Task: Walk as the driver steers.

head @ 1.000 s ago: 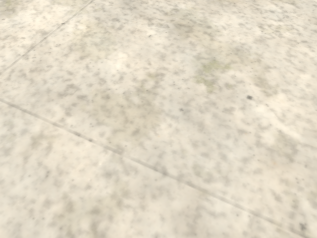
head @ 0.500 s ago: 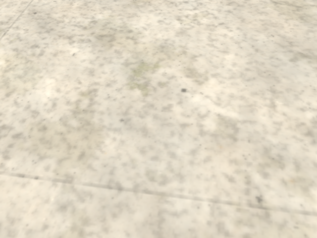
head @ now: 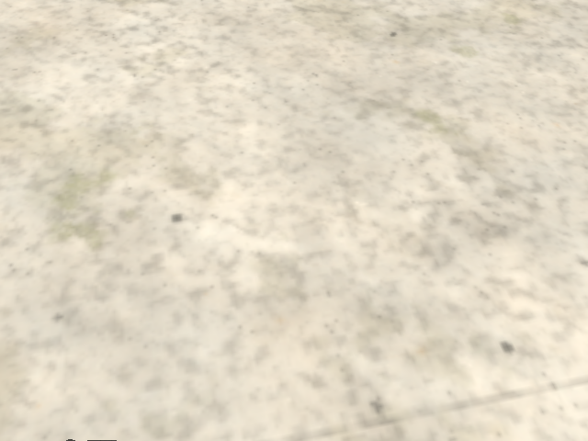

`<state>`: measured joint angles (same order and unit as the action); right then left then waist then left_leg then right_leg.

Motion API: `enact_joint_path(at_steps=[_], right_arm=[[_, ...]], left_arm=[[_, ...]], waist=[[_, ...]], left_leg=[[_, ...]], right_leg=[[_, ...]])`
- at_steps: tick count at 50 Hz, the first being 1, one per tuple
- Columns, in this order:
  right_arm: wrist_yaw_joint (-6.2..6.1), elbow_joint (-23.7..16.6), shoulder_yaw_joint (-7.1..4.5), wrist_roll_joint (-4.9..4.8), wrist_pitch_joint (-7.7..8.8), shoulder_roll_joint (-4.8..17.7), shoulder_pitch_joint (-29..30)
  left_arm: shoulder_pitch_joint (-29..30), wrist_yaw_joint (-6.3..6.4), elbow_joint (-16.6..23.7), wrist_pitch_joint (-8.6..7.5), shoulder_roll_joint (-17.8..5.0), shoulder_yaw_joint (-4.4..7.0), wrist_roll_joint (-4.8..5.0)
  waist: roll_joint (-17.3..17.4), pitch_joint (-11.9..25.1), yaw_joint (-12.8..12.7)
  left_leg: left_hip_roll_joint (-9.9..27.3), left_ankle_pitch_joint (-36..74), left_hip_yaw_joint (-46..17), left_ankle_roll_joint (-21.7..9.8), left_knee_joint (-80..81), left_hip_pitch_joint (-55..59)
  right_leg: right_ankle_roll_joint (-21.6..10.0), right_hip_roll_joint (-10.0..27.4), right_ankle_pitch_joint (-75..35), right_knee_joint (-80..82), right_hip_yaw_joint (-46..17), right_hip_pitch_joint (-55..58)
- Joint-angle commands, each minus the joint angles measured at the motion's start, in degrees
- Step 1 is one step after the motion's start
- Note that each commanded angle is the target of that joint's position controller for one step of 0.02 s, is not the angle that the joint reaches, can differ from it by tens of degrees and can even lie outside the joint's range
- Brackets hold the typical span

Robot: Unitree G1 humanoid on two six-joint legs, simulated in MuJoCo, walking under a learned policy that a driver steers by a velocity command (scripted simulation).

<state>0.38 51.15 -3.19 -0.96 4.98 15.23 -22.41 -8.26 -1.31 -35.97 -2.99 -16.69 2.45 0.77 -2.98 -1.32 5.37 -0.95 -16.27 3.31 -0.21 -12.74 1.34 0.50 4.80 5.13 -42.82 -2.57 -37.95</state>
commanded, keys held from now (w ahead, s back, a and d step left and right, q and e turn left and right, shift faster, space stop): w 0.98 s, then w+q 0.02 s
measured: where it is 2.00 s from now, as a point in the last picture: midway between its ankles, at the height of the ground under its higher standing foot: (241, 201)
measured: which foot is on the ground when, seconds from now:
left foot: down 0.00-0.14, up 0.16-0.64, down 0.66-1.00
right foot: up 0.00-0.10, down 0.12-0.68, up 0.70-1.00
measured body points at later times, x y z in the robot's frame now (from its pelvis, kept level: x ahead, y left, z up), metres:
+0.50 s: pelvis +0.28 -0.05 +0.01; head +0.30 -0.06 +0.45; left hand +0.32 +0.23 -0.11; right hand +0.47 -0.31 -0.09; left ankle +0.47 +0.11 -0.68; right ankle +0.22 -0.14 -0.74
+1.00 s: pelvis +0.57 +0.00 +0.01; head +0.59 +0.00 +0.46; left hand +0.75 +0.25 -0.09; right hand +0.59 -0.28 -0.12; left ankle +0.53 +0.08 -0.74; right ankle +0.72 -0.19 -0.68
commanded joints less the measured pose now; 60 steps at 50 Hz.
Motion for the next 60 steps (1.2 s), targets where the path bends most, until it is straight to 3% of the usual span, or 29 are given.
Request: enact_joint_path(at_steps=[1,4,6,7,8,9,10,11,12,13,17,23,27,31,33,34,35,36,37,38,39,40,44,49,52,55,58,59,60], right_arm=[[-0.19,-2.9,-2.19,-0.84,0.35,11.5,1.4],[-0.33,-2.1,-2.42,-1.09,-0.71,12.9,1.0],[-0.70,-2.3,-1.82,-0.65,-1.21,12.2,1.2],[-0.72,-4.3,-0.35,0.87,-0.87,8.2,-0.2],[-0.22,-4.7,1.59,0.95,0.30,2.4,-6.3],[0.18,-4.6,-0.15,-0.63,1.06,9.2,-1.1],[0.38,-6.5,-0.58,-1.70,1.54,10.5,3.7],[0.05,-6.8,-0.33,-1.08,1.77,9.5,6.0],[-0.05,-6.7,-0.55,-0.17,1.53,9.1,6.4],[0.08,-6.3,-0.55,-0.10,0.93,8.5,4.9],[-0.13,-6.7,-0.02,0.56,-1.17,5.8,6.5],[0.95,-10.2,0.90,0.69,-0.03,4.3,19.3],[2.12,-12.7,1.05,0.21,0.55,4.8,25.5],[2.91,-13.1,0.32,0.29,0.91,6.9,23.6],[2.11,-9.5,-1.80,0.44,0.83,10.7,10.6],[1.44,-7.6,-2.91,0.94,0.54,14.8,0.4],[1.72,-6.5,-3.58,0.88,0.24,17.8,-1.9],[1.73,-7.0,-2.10,-0.02,0.30,12.0,-1.5],[1.49,-7.5,-1.50,0.15,0.33,10.3,2.4],[1.38,-8.1,-1.24,0.53,0.32,9.6,6.3],[1.42,-8.4,-0.92,1.04,0.39,8.2,8.6],[1.43,-8.5,-0.54,1.75,0.66,7.1,9.8],[1.22,-6.9,-0.92,0.91,1.48,8.3,9.4],[0.17,-5.1,-1.26,0.53,0.68,10.0,6.2],[-0.04,-3.2,-1.46,-0.16,-0.09,11.0,1.7],[-0.51,-2.3,-1.82,-0.53,-1.18,11.5,0.2],[-1.02,-2.3,-2.34,-0.54,-1.93,12.4,1.7],[-0.99,-2.5,-1.85,-0.22,-2.02,11.1,2.0],[-0.88,-4.0,-0.55,0.84,-1.89,7.6,2.4]], left_arm=[[7.9,-0.94,6.7,-1.36,-1.9,-0.02,0.44],[5.4,-1.19,6.7,-1.36,-4.9,1.33,0.33],[-9.5,-0.41,2.3,-0.80,-9.0,3.81,0.09],[-18.5,0.53,0.8,-0.15,-13.5,5.00,-0.68],[-19.1,0.22,0.4,-0.23,-16.2,4.92,-0.70],[-17.6,-0.02,0.6,-0.61,-10.3,3.40,-0.52],[-13.5,-0.13,0.6,-0.93,-9.0,2.76,-0.40],[-10.0,-0.21,0.7,-1.15,-8.2,2.52,-0.51],[-7.6,-0.44,0.7,-1.40,-6.9,2.19,-0.95],[-6.2,-0.49,0.8,-1.74,-5.9,1.94,-1.41],[-6.0,-0.29,-1.4,-3.24,-6.4,2.31,-0.64],[-10.3,0.97,-4.7,-2.54,-8.6,2.76,-0.36],[-14.7,1.20,-7.8,-1.65,-9.6,3.10,0.19],[-14.7,1.83,-9.4,-0.28,-10.6,3.56,0.34],[-13.4,2.17,-9.2,0.46,-10.0,3.07,-0.12],[-14.3,2.44,-7.8,0.43,-7.4,1.78,-1.36],[-22.4,1.61,-7.4,-0.76,-0.3,-0.09,-0.85],[-17.9,1.38,-8.0,-1.90,-6.1,0.95,0.35],[-12.2,1.10,-6.1,-2.57,-8.7,1.78,1.84],[-9.0,1.36,-5.2,-2.88,-8.3,1.57,1.53],[-7.4,1.52,-5.0,-2.85,-8.0,1.81,0.45],[-8.6,1.46,-5.2,-2.39,-7.3,1.92,0.11],[-8.3,1.73,-5.1,-0.56,-4.2,1.26,-0.46],[1.3,1.16,-2.7,-1.28,-2.4,0.45,-0.51],[7.8,0.45,-0.8,-1.98,-2.2,0.26,-0.21],[10.6,-0.48,0.5,-2.79,-3.4,0.61,0.06],[5.1,-0.57,-1.0,-3.48,-6.0,1.73,-0.02],[-2.1,-0.13,-3.1,-3.60,-8.2,2.98,-0.21],[-11.6,0.46,-4.6,-3.57,-11.7,4.12,-1.20]], waist=[[8.1,-3.7,-0.8],[9.1,-1.2,-4.4],[8.0,8.2,-12.7],[-0.3,16.8,-15.0],[-14.0,25.2,-10.4],[-7.7,20.6,-12.3],[-5.7,11.5,-11.2],[-1.2,7.3,-9.4],[-0.7,4.6,-7.5],[-1.7,4.4,-5.7],[-0.7,1.2,-3.9],[0.6,-2.6,-8.0],[0.8,-4.0,-9.9],[-1.2,-1.4,-7.4],[-1.2,7.5,-0.5],[4.5,16.4,2.7],[19.7,23.0,-2.1],[13.8,21.1,1.2],[11.1,12.6,0.6],[6.3,7.8,-1.1],[5.1,4.4,-2.5],[6.5,4.1,-4.4],[6.8,1.5,-6.0],[5.9,-1.0,-3.0],[5.5,-2.3,-0.6],[6.3,-2.8,-0.9],[8.0,0.0,-5.1],[7.1,4.7,-8.6],[3.3,13.4,-12.6]], left_leg=[[14.6,19.6,-6.7,-9.5,5.1,-4.2],[16.1,36.4,-5.3,-7.9,-1.3,0.7],[12.3,46.8,-1.1,-5.0,-20.4,-5.2],[8.3,27.5,0.9,-2.5,-40.1,-20.7],[-0.9,-15.9,-5.1,-0.5,-56.5,-35.0],[1.9,-15.9,-10.2,-1.2,-62.0,-40.9],[4.4,-10.8,-8.3,-1.9,-61.7,-44.0],[6.7,-5.7,-7.2,-1.8,-58.8,-42.5],[8.2,-2.6,-7.1,-1.5,-56.1,-40.3],[9.3,-0.4,-7.7,-1.2,-54.9,-36.9],[9.9,4.8,-6.8,1.0,-48.1,-37.3],[7.4,22.9,-4.5,1.6,-25.9,-37.4],[5.7,22.6,-4.5,0.2,-19.0,-38.3],[3.5,13.6,-3.3,-3.0,-15.9,-34.1],[0.7,14.2,-0.5,-6.0,-14.8,-14.8],[10.7,16.9,-11.7,-9.6,-17.5,3.3],[22.7,2.2,-39.9,-18.9,-11.5,21.9],[21.9,-5.9,-44.4,-17.2,-5.8,20.8],[20.5,-4.8,-35.9,-15.0,-4.4,13.8],[18.6,1.1,-29.9,-13.8,-3.2,5.7],[16.8,7.3,-25.7,-13.7,-1.7,-0.9],[15.3,11.3,-22.7,-13.4,-0.3,-4.9],[13.8,17.7,-15.3,-14.8,4.7,-10.9],[10.6,19.4,-8.0,-12.0,6.1,-9.7],[11.2,17.6,-9.2,-11.7,4.7,-7.7],[13.6,17.6,-12.3,-11.1,1.0,-3.3],[14.2,23.3,-14.2,-9.2,-5.7,-2.2],[11.1,27.7,-12.4,-7.6,-13.9,-4.5],[7.4,19.2,-10.0,-5.5,-29.2,-13.4]], right_leg=[[-1.0,-1.4,-3.2,7.2,2.9,3.7],[-4.2,-4.0,0.6,11.2,4.2,10.8],[-7.5,-6.0,-1.2,13.0,5.7,33.3],[-11.6,6.0,1.5,11.6,-9.4,52.6],[-19.2,17.6,13.4,20.7,-37.3,61.9],[-17.2,16.0,17.1,24.4,-37.8,58.5],[-15.4,14.2,12.4,25.4,-28.8,50.6],[-14.5,11.7,5.5,26.3,-22.6,43.1],[-14.2,9.7,-0.5,27.9,-17.9,37.3],[-14.2,8.4,-2.8,29.7,-15.4,33.6],[-15.4,7.4,-7.0,35.0,-9.2,28.3],[-12.7,4.8,-6.1,36.7,-2.1,29.3],[-12.3,7.7,-6.5,34.4,-2.6,36.5],[-10.2,9.7,-20.2,27.4,-3.0,43.9],[-7.7,5.6,-34.3,11.4,0.3,40.7],[-5.6,2.2,-18.5,-6.1,2.4,28.8],[-1.6,-9.0,24.2,-25.4,0.9,5.1],[-2.2,-7.1,28.6,-31.2,-6.6,-1.4],[-2.8,-4.2,23.8,-31.5,-5.2,-5.0],[-2.8,-1.2,18.5,-28.9,-3.0,-3.6],[-2.4,0.6,15.2,-25.8,-2.4,-1.9],[-2.2,2.1,12.9,-24.0,-2.8,1.9],[0.2,3.4,8.9,-16.8,-1.4,2.9],[1.0,2.3,-7.0,1.4,0.6,2.3],[1.2,0.1,-10.1,8.8,1.3,4.0],[0.3,-1.0,-7.3,13.4,0.0,4.3],[-1.7,-2.6,-2.4,16.6,0.8,13.8],[-3.3,-3.1,-2.3,17.7,1.7,24.8],[-6.7,4.7,-2.9,14.6,-5.2,41.1]])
